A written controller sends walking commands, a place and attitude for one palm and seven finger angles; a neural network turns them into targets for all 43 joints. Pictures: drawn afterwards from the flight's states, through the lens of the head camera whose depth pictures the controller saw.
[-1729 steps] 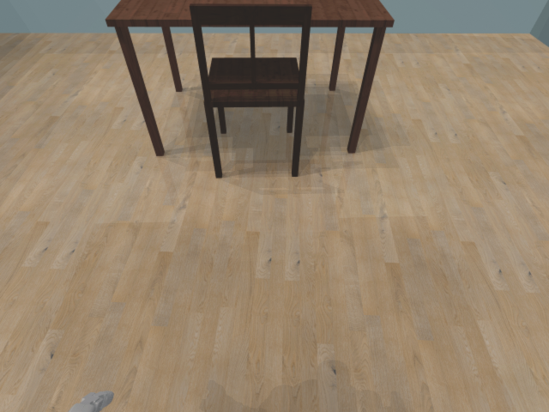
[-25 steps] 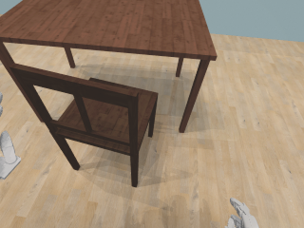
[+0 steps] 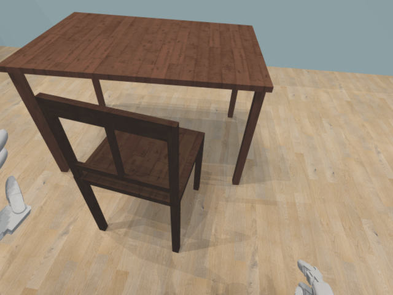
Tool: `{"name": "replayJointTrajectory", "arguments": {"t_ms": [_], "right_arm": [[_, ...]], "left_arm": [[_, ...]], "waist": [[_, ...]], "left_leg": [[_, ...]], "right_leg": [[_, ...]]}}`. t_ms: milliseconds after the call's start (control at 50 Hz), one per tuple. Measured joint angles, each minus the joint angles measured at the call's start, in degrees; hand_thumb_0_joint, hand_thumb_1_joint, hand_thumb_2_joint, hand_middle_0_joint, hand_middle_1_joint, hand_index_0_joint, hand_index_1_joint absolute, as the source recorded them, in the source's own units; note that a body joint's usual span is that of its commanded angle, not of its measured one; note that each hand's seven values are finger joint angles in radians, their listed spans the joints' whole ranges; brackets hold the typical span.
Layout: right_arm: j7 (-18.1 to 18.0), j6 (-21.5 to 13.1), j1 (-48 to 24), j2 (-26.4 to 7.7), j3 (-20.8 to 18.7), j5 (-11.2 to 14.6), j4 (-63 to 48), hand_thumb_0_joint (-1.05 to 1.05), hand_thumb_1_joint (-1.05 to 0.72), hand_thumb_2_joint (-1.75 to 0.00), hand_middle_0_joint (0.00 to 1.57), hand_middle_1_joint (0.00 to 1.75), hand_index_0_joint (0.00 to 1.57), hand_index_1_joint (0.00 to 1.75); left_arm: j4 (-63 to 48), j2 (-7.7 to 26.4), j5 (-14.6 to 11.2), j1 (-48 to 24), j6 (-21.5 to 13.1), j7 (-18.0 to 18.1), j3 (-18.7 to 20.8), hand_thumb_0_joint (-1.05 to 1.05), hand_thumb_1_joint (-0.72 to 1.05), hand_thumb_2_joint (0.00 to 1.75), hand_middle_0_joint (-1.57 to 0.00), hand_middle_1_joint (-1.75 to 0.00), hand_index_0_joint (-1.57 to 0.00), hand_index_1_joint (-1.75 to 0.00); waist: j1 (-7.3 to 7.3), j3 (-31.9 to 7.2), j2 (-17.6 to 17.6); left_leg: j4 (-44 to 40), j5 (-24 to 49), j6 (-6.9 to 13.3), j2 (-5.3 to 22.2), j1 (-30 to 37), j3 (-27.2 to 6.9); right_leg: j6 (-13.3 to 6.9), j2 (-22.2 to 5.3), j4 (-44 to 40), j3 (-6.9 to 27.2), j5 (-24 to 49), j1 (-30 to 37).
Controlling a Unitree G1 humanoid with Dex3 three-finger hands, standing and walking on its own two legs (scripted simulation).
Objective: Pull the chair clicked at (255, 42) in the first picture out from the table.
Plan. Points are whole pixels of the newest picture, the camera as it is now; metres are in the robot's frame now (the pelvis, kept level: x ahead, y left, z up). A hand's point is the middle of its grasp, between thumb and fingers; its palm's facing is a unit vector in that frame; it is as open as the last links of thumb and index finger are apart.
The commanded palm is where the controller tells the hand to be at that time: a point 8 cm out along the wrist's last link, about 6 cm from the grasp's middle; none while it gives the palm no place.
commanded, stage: stop stepping back and stand still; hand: left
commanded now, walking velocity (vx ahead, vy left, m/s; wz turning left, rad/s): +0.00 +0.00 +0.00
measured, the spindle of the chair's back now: (115, 152) +0.57 +0.29 -0.11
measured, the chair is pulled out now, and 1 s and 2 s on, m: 0.23 0.23 0.23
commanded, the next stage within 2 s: let the arm hang, fingers relaxed in 0.04 s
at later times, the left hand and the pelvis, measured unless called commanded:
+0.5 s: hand out of the picture +0.08 +0.16 -0.16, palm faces +0.09 -0.98 -0.15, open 6.8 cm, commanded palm none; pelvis +0.01 -0.01 +0.00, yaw +2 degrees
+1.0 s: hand out of the picture +0.00 +0.15 -0.16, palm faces +0.05 -0.98 -0.19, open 7.3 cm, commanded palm none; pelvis +0.01 -0.01 +0.01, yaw +1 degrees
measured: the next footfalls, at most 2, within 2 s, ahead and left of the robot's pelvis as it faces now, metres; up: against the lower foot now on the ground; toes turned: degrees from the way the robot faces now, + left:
none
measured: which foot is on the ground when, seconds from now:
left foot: down 0.00-1.00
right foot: down 0.00-1.00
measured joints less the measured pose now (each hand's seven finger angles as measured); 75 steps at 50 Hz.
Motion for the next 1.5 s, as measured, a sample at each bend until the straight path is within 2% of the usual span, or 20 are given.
{"name": "replayJointTrajectory", "arguments": {"t_ms": [40, 100, 140, 160, 180, 220, 260, 320, 400, 440, 480, 540, 660, 800, 1020, 1500], "right_arm": [[0.08, -0.96, 1.42, 0.98, -0.19, 0.35, -0.30, 0.01, -0.90, -0.90, 0.20, 0.30, 0.20, 0.29], [0.47, -1.71, 2.55, 2.03, 1.00, 0.61, -0.22, 0.01, -0.90, -0.90, 0.20, 0.30, 0.20, 0.29], [0.75, -1.54, 1.34, 1.95, 1.40, 0.40, 0.85, 0.01, -0.90, -0.90, 0.20, 0.30, 0.20, 0.29], [1.73, -1.62, 0.93, 1.44, 0.86, 0.14, 1.89, 0.01, -0.90, -0.90, 0.20, 0.30, 0.20, 0.29], [2.83, -1.00, 0.59, 0.65, 0.10, -0.01, 3.08, 0.01, -0.90, -0.90, 0.20, 0.30, 0.20, 0.29], [4.15, 1.47, -0.06, -1.23, -0.94, -0.48, 5.32, 0.01, -0.90, -0.90, 0.20, 0.30, 0.20, 0.30], [4.68, 4.02, -0.51, -2.07, -1.33, -1.14, 7.19, 0.01, -0.90, -0.90, 0.20, 0.30, 0.20, 0.29], [4.92, 6.29, -0.26, -1.32, -0.49, -2.04, 8.94, 0.01, -0.90, -0.90, 0.20, 0.30, 0.20, 0.29], [4.84, 6.96, 1.06, 1.06, 0.93, -2.23, 11.04, 0.01, -0.90, -0.90, 0.20, 0.30, 0.20, 0.29], [4.47, 7.01, 2.06, 2.23, 1.20, -1.99, 12.46, 0.01, -0.90, -0.90, 0.20, 0.30, 0.20, 0.29], [4.12, 7.25, 2.87, 3.01, 1.39, -1.82, 14.21, 0.01, -0.90, -0.90, 0.20, 0.30, 0.20, 0.29], [3.67, 7.84, 3.56, 3.02, 0.85, -1.73, 16.33, 0.01, -0.91, -0.90, 0.20, 0.30, 0.20, 0.29], [3.38, 8.24, 4.34, 2.49, 0.06, -1.35, 18.94, 0.00, -0.91, -0.90, 0.20, 0.30, 0.20, 0.29], [3.33, 8.02, 4.74, 3.04, 0.08, -1.22, 21.75, 0.00, -0.90, -0.90, 0.20, 0.30, 0.19, 0.29], [3.00, 7.62, 4.90, 4.92, 0.26, -1.06, 24.87, 0.00, -0.90, -0.90, 0.20, 0.30, 0.19, 0.29], [2.56, 7.53, 6.44, 6.32, -0.23, -1.14, 26.44, 0.00, -0.90, -0.90, 0.20, 0.30, 0.19, 0.29]], "left_arm": [[0.41, 0.75, 0.19, 0.24, -0.06, -0.14, 0.40, 0.01, 0.89, 0.90, -0.21, -0.31, -0.21, -0.30], [-0.60, 2.77, 0.06, 0.84, -0.59, 0.31, 1.96, 0.01, 0.89, 0.90, -0.21, -0.31, -0.21, -0.30], [-0.40, 2.23, 0.04, 0.00, -1.38, 0.32, 2.27, 0.01, 0.89, 0.90, -0.21, -0.31, -0.21, -0.30], [2.52, 2.09, 1.08, -1.99, -1.80, -0.80, 0.72, 0.01, 0.89, 0.90, -0.21, -0.30, -0.21, -0.30], [7.48, 1.92, 2.03, -4.92, -0.72, -2.54, -2.04, 0.01, 0.89, 0.90, -0.21, -0.30, -0.21, -0.30], [19.74, -0.15, 2.93, -10.13, 4.08, -5.28, -8.00, 0.00, 0.90, 0.90, -0.20, -0.30, -0.21, -0.30], [33.03, -3.49, 3.13, -13.77, 8.91, -6.68, -12.51, 0.00, 0.90, 0.90, -0.20, -0.30, -0.20, -0.30], [50.33, -8.28, 3.04, -15.67, 13.59, -7.76, -17.35, 0.00, 0.91, 0.90, -0.19, -0.30, -0.20, -0.30], [65.42, -12.83, 2.60, -14.30, 15.31, -8.84, -22.33, 0.01, 0.91, 0.90, -0.20, -0.30, -0.20, -0.30], [68.91, -14.02, 0.95, -13.99, 13.76, -7.76, -20.96, -0.03, 0.96, 0.90, -0.20, -0.30, -0.21, -0.30], [71.31, -12.61, 1.26, -14.69, 12.69, -7.55, -20.75, -0.06, 1.00, 0.90, -0.21, -0.30, -0.21, -0.30], [75.58, -10.99, 1.77, -14.59, 12.53, -7.93, -21.26, -0.06, 1.00, 0.90, -0.21, -0.30, -0.21, -0.30], [82.71, -9.90, 1.74, -13.04, 12.58, -7.93, -21.86, -0.03, 0.95, 0.90, -0.20, -0.30, -0.21, -0.30], [86.78, -11.06, 1.58, -12.26, 12.01, -7.64, -22.43, 0.00, 0.92, 0.90, -0.20, -0.30, -0.20, -0.30], [89.26, -14.92, 1.66, -13.12, 11.16, -7.26, -23.29, 0.01, 0.92, 0.90, -0.20, -0.30, -0.20, -0.30], [90.40, -15.41, 1.46, -12.58, 10.78, -7.09, -22.53, 0.00, 0.91, 0.90, -0.20, -0.30, -0.20, -0.30]], "waist": [[-0.51, -0.28, 0.06], [0.32, -0.35, -1.15], [0.83, 0.79, -0.13], [0.69, 0.67, 0.88], [0.69, 0.19, 1.96], [0.33, -1.21, 4.29], [-0.30, -2.12, 5.10], [-0.80, -1.35, 3.66], [-0.89, 1.35, -0.12], [-0.25, 2.72, -1.49], [0.84, 3.80, -2.06], [1.27, 4.15, -1.06], [0.90, 3.58, 1.90], [1.08, 2.92, 3.61], [0.88, 2.69, 2.95], [0.62, 3.01, 2.33]], "left_leg": [[-1.10, 0.65, -0.74, 0.13, 0.26, -0.87], [0.05, -0.17, -2.12, 0.08, -0.60, -0.68], [2.55, -1.70, -2.46, 1.27, -1.80, -0.78], [4.15, -1.15, -2.05, 1.34, -3.44, -1.47], [5.55, -1.03, -1.91, 1.07, -5.00, -1.92], [6.17, -2.11, -1.87, 0.55, -6.39, -2.35], [6.24, -3.45, -1.54, -0.44, -6.91, -2.40], [5.42, -2.64, -1.18, -1.05, -5.75, -1.29], [1.80, -1.23, -1.43, -0.78, -3.02, -0.29], [0.18, -0.29, -1.72, -0.42, -2.24, -0.56], [-1.31, 0.67, -2.03, -0.08, -1.50, -0.91], [-2.72, 1.39, -2.21, 0.35, -0.60, -1.03], [-4.66, 2.10, -2.12, 0.40, 1.05, -0.68], [-6.46, 2.90, -2.12, 0.17, 2.21, -0.28], [-7.40, 3.28, -2.49, 0.48, 3.41, 0.10], [-7.34, 3.49, -2.52, 0.64, 3.09, 0.15]], "right_leg": [[0.34, -0.04, 3.12, -0.87, -0.44, 0.45], [0.33, -1.29, -9.84, -2.01, 2.50, 6.63], [-0.79, -0.17, -12.38, -2.28, 7.16, 7.16], [-1.11, -0.04, -12.08, -3.02, 7.30, 6.45], [-1.19, -0.36, -11.39, -3.78, 6.88, 5.57], [-0.84, -1.18, -9.57, -4.95, 5.48, 3.99], [-0.28, -2.28, -7.27, -5.11, 3.94, 2.57], [0.22, -2.92, -6.70, -3.99, 3.50, 2.81], [-0.11, -2.55, -9.13, -3.01, 4.71, 4.58], [-0.45, -2.15, -11.07, -3.31, 5.75, 5.60], [-0.78, -1.78, -13.05, -3.68, 6.85, 6.64], [-0.97, -1.29, -15.39, -3.84, 8.11, 7.94], [-0.91, -1.18, -17.42, -3.52, 9.00, 9.50], [-0.93, -1.39, -18.04, -3.13, 9.25, 10.00], [-1.26, -1.04, -18.28, -2.77, 9.39, 10.69], [-1.30, -0.89, -18.65, -2.71, 9.87, 10.53]]}}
